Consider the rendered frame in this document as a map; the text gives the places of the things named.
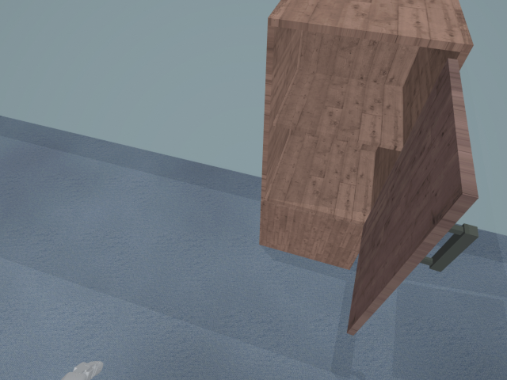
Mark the robot left hand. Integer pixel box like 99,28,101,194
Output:
61,361,103,380

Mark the cupboard door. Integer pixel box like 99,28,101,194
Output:
347,58,478,336

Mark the handle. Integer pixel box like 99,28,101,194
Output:
420,223,478,272

